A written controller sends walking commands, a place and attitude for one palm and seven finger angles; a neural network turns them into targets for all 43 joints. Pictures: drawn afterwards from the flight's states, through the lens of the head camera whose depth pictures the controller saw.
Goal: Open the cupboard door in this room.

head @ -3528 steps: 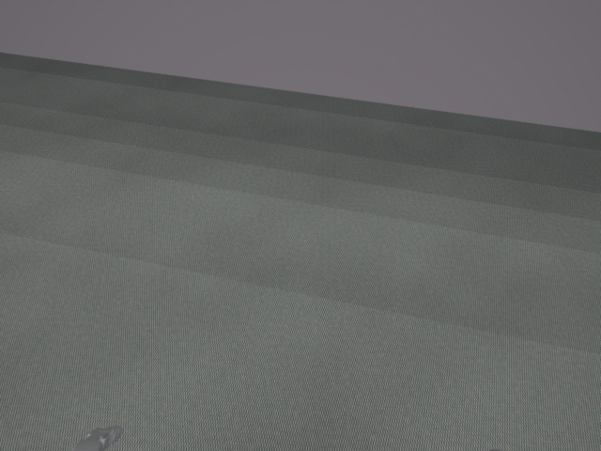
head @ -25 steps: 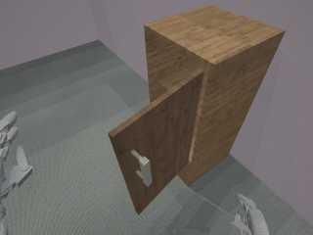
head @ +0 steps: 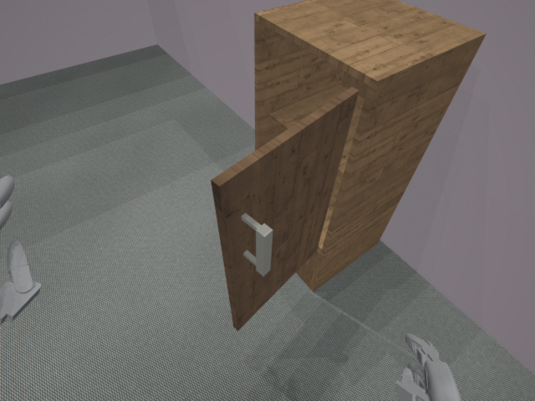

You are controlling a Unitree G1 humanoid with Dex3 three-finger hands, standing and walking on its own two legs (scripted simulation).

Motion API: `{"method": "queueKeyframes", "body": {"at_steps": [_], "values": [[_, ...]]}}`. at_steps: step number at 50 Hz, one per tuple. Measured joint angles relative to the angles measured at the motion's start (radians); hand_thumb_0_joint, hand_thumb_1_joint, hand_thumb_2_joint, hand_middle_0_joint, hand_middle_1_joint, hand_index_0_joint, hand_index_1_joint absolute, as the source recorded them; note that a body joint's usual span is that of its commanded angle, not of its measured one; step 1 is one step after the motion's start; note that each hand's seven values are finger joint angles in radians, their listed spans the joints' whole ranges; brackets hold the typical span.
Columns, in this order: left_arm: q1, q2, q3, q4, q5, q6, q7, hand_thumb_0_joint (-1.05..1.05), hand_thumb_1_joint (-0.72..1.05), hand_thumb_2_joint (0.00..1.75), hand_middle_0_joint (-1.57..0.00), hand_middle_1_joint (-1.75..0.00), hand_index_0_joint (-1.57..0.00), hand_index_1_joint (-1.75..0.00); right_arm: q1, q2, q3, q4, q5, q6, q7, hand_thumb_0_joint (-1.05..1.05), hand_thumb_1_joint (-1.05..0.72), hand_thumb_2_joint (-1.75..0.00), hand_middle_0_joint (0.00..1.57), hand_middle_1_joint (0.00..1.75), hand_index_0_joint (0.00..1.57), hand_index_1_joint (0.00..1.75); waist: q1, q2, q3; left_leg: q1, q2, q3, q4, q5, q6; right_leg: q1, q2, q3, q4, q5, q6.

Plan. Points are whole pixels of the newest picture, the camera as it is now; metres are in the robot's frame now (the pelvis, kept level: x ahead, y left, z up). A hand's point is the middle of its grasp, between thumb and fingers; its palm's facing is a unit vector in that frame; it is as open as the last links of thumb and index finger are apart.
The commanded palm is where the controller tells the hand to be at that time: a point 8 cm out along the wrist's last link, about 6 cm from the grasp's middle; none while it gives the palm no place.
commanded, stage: step back with the hand held close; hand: left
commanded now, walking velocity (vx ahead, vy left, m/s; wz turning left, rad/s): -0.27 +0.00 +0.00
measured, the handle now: (255, 245) +0.38 +0.05 -0.03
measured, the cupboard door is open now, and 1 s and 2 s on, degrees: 100 100 100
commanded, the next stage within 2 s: stop stepping back and stand still in 0.56 s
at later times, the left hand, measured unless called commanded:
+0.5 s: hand out of the picture +0.11 +0.29 +0.17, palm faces +0.50 -0.74 -0.45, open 7.4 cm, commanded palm +0.04 +0.31 +0.18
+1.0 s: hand out of the picture +0.02 +0.22 +0.17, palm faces +0.42 -0.77 -0.48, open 7.4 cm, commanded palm -0.02 +0.25 +0.18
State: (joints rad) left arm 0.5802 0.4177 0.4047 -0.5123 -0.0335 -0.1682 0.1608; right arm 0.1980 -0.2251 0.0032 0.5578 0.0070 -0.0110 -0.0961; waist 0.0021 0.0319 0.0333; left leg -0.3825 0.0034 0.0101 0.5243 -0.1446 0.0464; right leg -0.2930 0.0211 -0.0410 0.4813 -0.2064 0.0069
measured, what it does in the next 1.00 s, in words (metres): walks backwards: left foot, then right foot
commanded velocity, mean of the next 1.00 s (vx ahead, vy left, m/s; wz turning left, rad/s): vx -0.16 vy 0.06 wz -0.07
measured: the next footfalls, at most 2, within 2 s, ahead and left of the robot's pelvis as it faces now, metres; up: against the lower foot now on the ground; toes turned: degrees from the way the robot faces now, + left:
left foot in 0.36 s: +0.04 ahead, +0.11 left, +0.00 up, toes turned +5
right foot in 0.74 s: -0.24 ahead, -0.14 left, +0.00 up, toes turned +0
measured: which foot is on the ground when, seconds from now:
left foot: down 0.00-0.22, up 0.24-0.34, down 0.36-0.76, up 0.78-0.96, down 0.98-1.00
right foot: down 0.00-0.36, up 0.38-0.72, down 0.74-1.00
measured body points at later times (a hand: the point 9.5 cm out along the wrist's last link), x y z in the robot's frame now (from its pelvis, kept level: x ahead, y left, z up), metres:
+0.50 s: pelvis -0.09 +0.01 +0.00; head -0.05 +0.04 +0.44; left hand +0.08 +0.33 +0.19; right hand +0.11 -0.21 -0.08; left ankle +0.00 +0.11 -0.73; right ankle -0.08 -0.13 -0.67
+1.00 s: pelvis -0.18 -0.04 +0.00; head -0.19 -0.04 +0.45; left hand +0.00 +0.26 +0.19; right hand -0.08 -0.32 -0.10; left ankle -0.16 +0.06 -0.74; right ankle -0.28 -0.13 -0.73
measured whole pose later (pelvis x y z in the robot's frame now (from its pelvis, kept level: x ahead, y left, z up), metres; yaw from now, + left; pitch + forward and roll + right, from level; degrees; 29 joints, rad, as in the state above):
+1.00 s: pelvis -0.18 -0.04 +0.00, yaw -3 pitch +2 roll +1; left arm 0.60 0.43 0.44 -0.44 -0.05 -0.19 0.18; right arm 0.30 -0.27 -0.03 0.68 0.01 -0.08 -0.08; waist -0.02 -0.01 -0.08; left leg -0.30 -0.02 0.08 0.53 -0.26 0.04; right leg -0.13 0.02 -0.01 0.51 -0.41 -0.03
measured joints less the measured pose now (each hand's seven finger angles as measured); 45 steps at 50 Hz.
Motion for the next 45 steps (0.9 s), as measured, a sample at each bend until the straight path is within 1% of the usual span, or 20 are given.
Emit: {"method": "queueKeyframes", "body": {"at_steps": [4, 8, 10, 12, 15, 16, 18, 19, 20, 23, 26, 29, 31, 34, 37, 38, 39, 41, 43, 45], "values": [[-0.021, 0.008, 0.018, -0.011, 0.012, -0.012, 0.003, 0.01, 0.89, 0.90, -0.22, -0.30, -0.22, -0.30, 0.014, 0.011, 0.001, 0.005, -0.005, -0.023, -0.001, 0.01, -0.90, -0.90, 0.20, 0.30, 0.20, 0.30, -0.004, -0.009, 0.016, -0.023, -0.012, -0.015, 0.005, 0.020, 0.005, -0.028, 0.017, 0.027, 0.043, -0.034, 0.001], [-0.026, 0.021, 0.042, -0.030, 0.016, -0.030, 0.001, 0.01, 0.89, 0.90, -0.22, -0.30, -0.22, -0.30, 0.019, 0.021, 0.001, 0.017, -0.009, -0.043, 0.005, 0.01, -0.90, -0.90, 0.20, 0.30, 0.20, 0.30, -0.009, -0.018, 0.029, -0.048, -0.017, -0.013, 0.034, 0.015, 0.005, -0.043, 0.026, 0.046, 0.069, 0.020, -0.008], [-0.016, 0.015, 0.047, -0.035, 0.018, -0.038, 0.000, 0.01, 0.89, 0.90, -0.22, -0.30, -0.22, -0.30, 0.018, 0.021, -0.002, 0.025, -0.011, -0.047, 0.010, 0.01, -0.90, -0.90, 0.20, 0.30, 0.20, 0.30, -0.004, -0.013, 0.024, -0.069, -0.012, -0.005, 0.069, -0.050, 0.002, -0.052, 0.025, 0.043, 0.076, 0.017, -0.012], [-0.006, 0.003, 0.044, -0.043, 0.016, -0.043, 0.005, 0.01, 0.89, 0.90, -0.22, -0.30, -0.22, -0.30, 0.013, 0.017, -0.008, 0.036, -0.012, -0.047, 0.019, 0.01, -0.90, -0.90, 0.20, 0.30, 0.20, 0.30, 0.009, -0.012, 0.012, -0.103, -0.013, -0.003, 0.130, -0.160, -0.019, -0.066, 0.022, 0.046, 0.074, 0.024, -0.017], [-0.007, -0.020, 0.019, -0.046, 0.013, -0.041, 0.020, 0.01, 0.89, 0.90, -0.22, -0.30, -0.22, -0.30, 0.000, 0.012, -0.018, 0.069, -0.015, -0.036, 0.030, 0.01, -0.90, -0.90, 0.20, 0.30, 0.20, 0.30, 0.025, -0.032, -0.005, -0.106, -0.024, 0.001, 0.264, -0.222, -0.042, -0.083, 0.007, 0.069, 0.068, 0.045, -0.008], [-0.013, -0.024, 0.012, -0.045, 0.013, -0.038, 0.022, 0.01, 0.89, 0.90, -0.22, -0.30, -0.22, -0.30, -0.001, 0.012, -0.018, 0.075, -0.015, -0.031, 0.029, 0.01, -0.90, -0.90, 0.20, 0.30, 0.20, 0.30, 0.026, -0.042, -0.014, -0.078, -0.021, 0.006, 0.248, -0.221, -0.044, -0.090, 0.001, 0.075, 0.065, 0.051, -0.002], [-0.035, -0.020, 0.005, -0.046, 0.010, -0.034, 0.024, 0.01, 0.89, 0.90, -0.22, -0.30, -0.22, -0.30, 0.000, 0.006, -0.014, 0.069, -0.013, -0.031, 0.020, 0.01, -0.90, -0.90, 0.20, 0.30, 0.20, 0.30, 0.016, -0.049, -0.027, -0.009, -0.008, 0.003, 0.114, -0.172, -0.038, -0.121, -0.005, 0.071, 0.080, 0.053, 0.010], [-0.062, -0.014, 0.005, -0.041, 0.012, -0.035, 0.025, 0.01, 0.89, 0.90, -0.22, -0.30, -0.22, -0.30, -0.010, 0.005, -0.015, 0.066, -0.014, -0.036, 0.013, 0.01, -0.90, -0.90, 0.20, 0.30, 0.20, 0.30, 0.007, -0.051, -0.013, -0.020, -0.011, 0.001, 0.096, -0.089, -0.026, -0.143, -0.006, 0.070, 0.116, 0.013, 0.012], [-0.089, -0.007, 0.009, -0.032, 0.016, -0.037, 0.026, 0.01, 0.89, 0.90, -0.22, -0.30, -0.22, -0.30, -0.024, 0.010, -0.018, 0.067, -0.020, -0.043, 0.007, 0.01, -0.90, -0.90, 0.20, 0.30, 0.20, 0.30, 0.005, -0.056, 0.006, -0.033, -0.015, 0.000, 0.103, -0.058, -0.014, -0.169, 0.004, 0.084, 0.191, -0.054, 0.010], [-0.110, 0.012, 0.042, -0.012, 0.012, -0.042, 0.024, 0.01, 0.89, 0.90, -0.22, -0.30, -0.22, -0.30, -0.049, 0.044, -0.022, 0.075, -0.031, -0.070, 0.017, 0.01, -0.90, -0.90, 0.20, 0.30, 0.20, 0.30, 0.000, -0.052, 0.029, -0.050, 0.006, -0.003, 0.081, -0.034, -0.003, -0.220, 0.055, 0.103, 0.456, -0.187, 0.004], [-0.066, 0.024, 0.068, -0.051, -0.005, -0.033, 0.022, 0.01, 0.89, 0.90, -0.22, -0.30, -0.22, -0.30, -0.045, 0.076, -0.016, 0.073, -0.032, -0.093, 0.042, 0.01, -0.90, -0.90, 0.20, 0.30, 0.20, 0.30, 0.006, -0.048, 0.013, -0.064, 0.043, 0.003, 0.030, 0.004, -0.010, -0.182, 0.068, 0.083, 0.534, -0.244, 0.009], [-0.028, 0.018, 0.061, -0.106, -0.016, -0.033, 0.019, 0.01, 0.89, 0.90, -0.21, -0.30, -0.21, -0.30, -0.042, 0.093, -0.004, 0.077, -0.030, -0.113, 0.060, 0.01, -0.90, -0.90, 0.20, 0.30, 0.20, 0.30, 0.021, -0.054, -0.008, -0.077, 0.074, 0.026, -0.022, 0.048, -0.020, -0.093, 0.046, 0.061, 0.455, -0.278, 0.014], [-0.028, 0.014, 0.043, -0.127, -0.019, -0.032, 0.014, 0.01, 0.89, 0.90, -0.21, -0.30, -0.21, -0.30, -0.047, 0.097, 0.005, 0.081, -0.034, -0.123, 0.064, 0.01, -0.90, -0.90, 0.20, 0.30, 0.20, 0.30, 0.023, -0.054, -0.016, -0.089, 0.089, 0.037, -0.058, 0.084, -0.028, -0.032, 0.036, 0.057, 0.380, -0.297, 0.015], [-0.048, 0.028, 0.031, -0.132, -0.022, -0.031, 0.005, 0.01, 0.89, 0.90, -0.21, -0.30, -0.21, -0.30, -0.066, 0.098, 0.013, 0.078, -0.044, -0.129, 0.067, 0.01, -0.90, -0.90, 0.20, 0.30, 0.21, 0.30, 0.012, -0.050, -0.018, -0.113, 0.103, 0.044, -0.116, 0.150, -0.043, 0.053, 0.034, 0.044, 0.233, -0.297, 0.006], [-0.035, 0.077, 0.063, -0.128, -0.032, -0.037, -0.007, 0.01, 0.89, 0.90, -0.21, -0.30, -0.21, -0.30, -0.080, 0.097, 0.017, 0.050, -0.037, -0.117, 0.070, 0.01, -0.90, -0.90, 0.20, 0.30, 0.21, 0.30, -0.004, -0.067, -0.009, -0.152, 0.098, 0.063, -0.130, 0.194, -0.059, 0.153, 0.014, 0.017, -0.002, -0.205, -0.021], [-0.025, 0.080, 0.065, -0.120, -0.031, -0.043, -0.015, 0.01, 0.89, 0.90, -0.21, -0.30, -0.21, -0.30, -0.086, 0.087, 0.014, 0.047, -0.034, -0.108, 0.072, 0.01, -0.90, -0.90, 0.20, 0.30, 0.21, 0.30, -0.012, -0.049, 0.003, -0.172, 0.106, 0.054, -0.097, 0.154, -0.065, 0.157, 0.024, 0.009, -0.023, -0.204, -0.033], [-0.008, 0.080, 0.060, -0.113, -0.033, -0.045, -0.022, 0.01, 0.89, 0.90, -0.21, -0.30, -0.22, -0.30, -0.085, 0.076, 0.010, 0.053, -0.029, -0.094, 0.070, 0.01, -0.90, -0.90, 0.20, 0.30, 0.21, 0.30, -0.019, -0.032, 0.012, -0.190, 0.104, 0.031, -0.039, 0.061, -0.071, 0.156, 0.034, 0.004, -0.016, -0.202, -0.041], [0.049, 0.092, 0.058, -0.103, -0.036, -0.046, -0.027, 0.01, 0.89, 0.90, -0.22, -0.30, -0.22, -0.30, -0.050, 0.057, 0.009, 0.073, -0.017, -0.070, 0.066, 0.01, -0.90, -0.90, 0.20, 0.30, 0.21, 0.30, -0.017, -0.038, -0.006, -0.212, 0.065, 0.007, 0.145, -0.086, -0.071, 0.155, 0.025, 0.016, -0.014, -0.191, -0.047], [0.110, 0.099, 0.075, -0.092, -0.031, -0.043, -0.025, 0.01, 0.88, 0.90, -0.22, -0.30, -0.22, -0.30, 0.001, 0.044, 0.006, 0.088, -0.003, -0.053, 0.059, 0.01, -0.90, -0.90, 0.20, 0.30, 0.20, 0.30, -0.007, -0.065, -0.043, -0.194, 0.025, 0.020, 0.257, -0.134, -0.066, 0.157, 0.004, 0.041, -0.021, -0.179, -0.045], [0.134, 0.090, 0.087, -0.063, -0.026, -0.039, -0.012, 0.01, 0.88, 0.90, -0.22, -0.31, -0.22, -0.30, 0.046, 0.025, 0.001, 0.098, 0.003, -0.049, 0.044, 0.01, -0.90, -0.90, 0.20, 0.30, 0.20, 0.30, -0.001, -0.080, -0.075, -0.130, 0.001, 0.046, 0.244, -0.138, -0.058, 0.166, -0.009, 0.059, -0.028, -0.173, -0.046]]}}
